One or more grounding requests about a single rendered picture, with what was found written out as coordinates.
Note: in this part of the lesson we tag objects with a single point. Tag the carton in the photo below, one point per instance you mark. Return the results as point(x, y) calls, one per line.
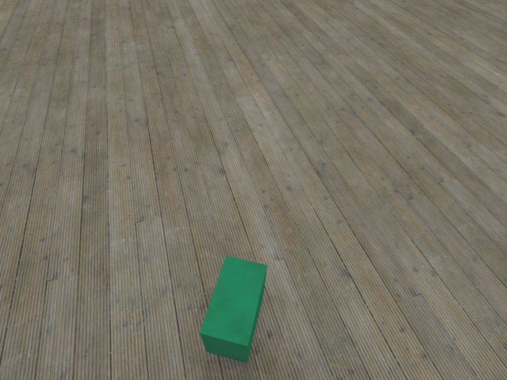
point(231, 318)

